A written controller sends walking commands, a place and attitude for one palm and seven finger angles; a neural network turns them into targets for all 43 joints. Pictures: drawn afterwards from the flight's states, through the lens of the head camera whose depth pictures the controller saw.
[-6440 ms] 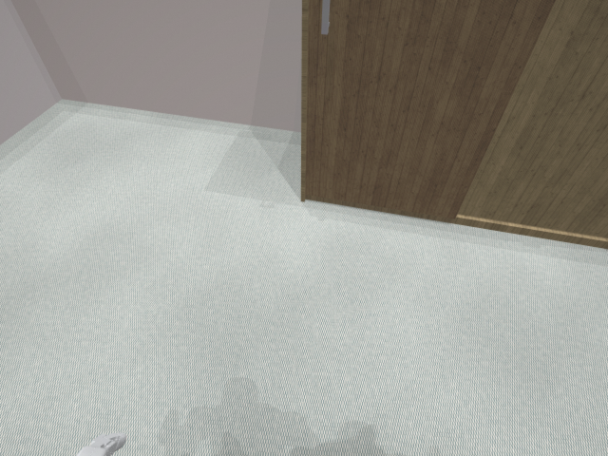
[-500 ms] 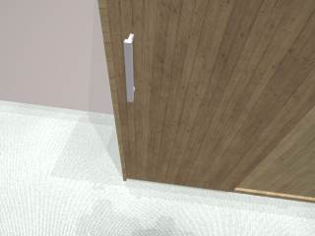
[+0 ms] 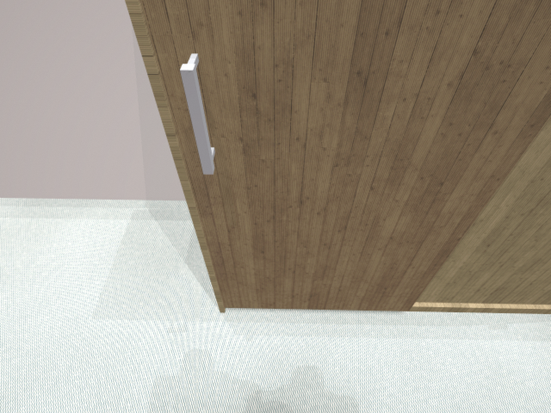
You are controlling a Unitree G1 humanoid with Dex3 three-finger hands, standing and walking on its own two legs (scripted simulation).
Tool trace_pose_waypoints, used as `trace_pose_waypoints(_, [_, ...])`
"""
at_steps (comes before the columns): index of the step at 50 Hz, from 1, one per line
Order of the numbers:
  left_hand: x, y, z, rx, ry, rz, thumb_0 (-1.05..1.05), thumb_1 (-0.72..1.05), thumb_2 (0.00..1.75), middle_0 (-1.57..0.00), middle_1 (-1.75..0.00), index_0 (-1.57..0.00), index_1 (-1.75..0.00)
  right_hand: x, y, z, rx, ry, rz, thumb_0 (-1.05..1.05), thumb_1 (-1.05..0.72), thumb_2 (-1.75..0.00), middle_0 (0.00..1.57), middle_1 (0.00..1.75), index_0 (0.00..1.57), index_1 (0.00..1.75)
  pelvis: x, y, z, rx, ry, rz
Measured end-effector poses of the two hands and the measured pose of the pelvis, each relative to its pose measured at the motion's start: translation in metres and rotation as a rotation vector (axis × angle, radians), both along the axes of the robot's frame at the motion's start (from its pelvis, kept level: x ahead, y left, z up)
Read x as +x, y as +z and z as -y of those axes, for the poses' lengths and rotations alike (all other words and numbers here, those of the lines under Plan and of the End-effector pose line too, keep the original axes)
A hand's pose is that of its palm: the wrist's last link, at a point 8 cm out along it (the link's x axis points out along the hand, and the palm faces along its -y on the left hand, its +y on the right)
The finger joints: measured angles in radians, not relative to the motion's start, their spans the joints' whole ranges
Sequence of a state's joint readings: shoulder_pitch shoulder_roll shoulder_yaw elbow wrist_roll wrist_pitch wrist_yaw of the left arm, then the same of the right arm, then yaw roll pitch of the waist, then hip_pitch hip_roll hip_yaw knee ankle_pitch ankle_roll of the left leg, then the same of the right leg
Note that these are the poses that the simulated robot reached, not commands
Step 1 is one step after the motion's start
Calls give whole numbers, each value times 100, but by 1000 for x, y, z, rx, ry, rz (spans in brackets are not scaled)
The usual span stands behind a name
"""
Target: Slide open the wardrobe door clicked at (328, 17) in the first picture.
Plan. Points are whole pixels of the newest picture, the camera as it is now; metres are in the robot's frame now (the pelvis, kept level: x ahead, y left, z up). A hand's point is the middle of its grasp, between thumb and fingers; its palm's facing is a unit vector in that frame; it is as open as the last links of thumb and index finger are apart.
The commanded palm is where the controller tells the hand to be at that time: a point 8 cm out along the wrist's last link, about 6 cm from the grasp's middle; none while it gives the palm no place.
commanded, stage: look again from close up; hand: left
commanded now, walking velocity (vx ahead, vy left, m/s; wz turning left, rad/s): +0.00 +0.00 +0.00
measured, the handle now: (201, 119) +0.56 +0.15 +0.13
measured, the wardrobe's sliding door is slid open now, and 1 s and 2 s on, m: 0.00 0.00 0.00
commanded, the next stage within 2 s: shuffle to correct the standing spot in 1.02 s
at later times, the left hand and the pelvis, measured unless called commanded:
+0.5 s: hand out of the picture +0.02 +0.17 -0.17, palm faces +0.00 -0.98 -0.20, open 7.4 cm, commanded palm none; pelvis +0.02 -0.01 +0.00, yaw -1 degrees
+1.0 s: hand out of the picture +0.05 +0.17 -0.17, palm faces -0.01 -0.97 -0.23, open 7.4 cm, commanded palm none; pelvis +0.03 -0.02 +0.00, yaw +0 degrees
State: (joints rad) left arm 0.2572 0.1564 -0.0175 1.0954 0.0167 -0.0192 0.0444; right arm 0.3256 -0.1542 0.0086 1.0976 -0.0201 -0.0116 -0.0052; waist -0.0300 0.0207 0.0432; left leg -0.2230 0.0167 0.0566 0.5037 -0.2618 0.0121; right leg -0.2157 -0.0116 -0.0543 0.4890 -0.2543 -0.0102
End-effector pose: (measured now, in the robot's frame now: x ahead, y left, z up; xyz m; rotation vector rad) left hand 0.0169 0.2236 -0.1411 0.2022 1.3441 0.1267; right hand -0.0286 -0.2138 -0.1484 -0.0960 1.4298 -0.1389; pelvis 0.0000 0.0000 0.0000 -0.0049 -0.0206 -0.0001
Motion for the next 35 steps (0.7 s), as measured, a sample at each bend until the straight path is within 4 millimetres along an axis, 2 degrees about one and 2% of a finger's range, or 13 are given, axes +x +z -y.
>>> trace_pose_waypoints(6, [-3, 3, -4, 5, 8, 1, 0, 91, 90, -20, -30, -20, -30, -1, -6, -9, 23, 10, 9, 1, -91, -90, 20, 30, 20, 29, 2, -2, -4, 8, 1, 2])
trace_pose_waypoints(13, [-4, 4, -2, 4, 16, -11, 0, 91, 90, -20, -30, -20, -30, 18, -6, -13, 37, 23, 44, 1, -91, -90, 20, 30, 20, 29, 6, 0, -3, 16, -7, -3])
trace_pose_waypoints(23, [-3, 2, 7, -13, 31, -30, 0, 91, 90, -20, -30, -20, -30, 42, 0, 9, -14, 40, 61, 1, -92, -90, 20, 30, 20, 29, 15, 1, 4, 18, -9, -5])
trace_pose_waypoints(35, [14, 0, 11, -13, 24, -7, 0, 90, 90, -20, -30, -20, -30, 68, 6, 28, -49, 54, 96, 1, -91, -90, 20, 30, 20, 29, 22, 2, 13, 15, -7, -3])
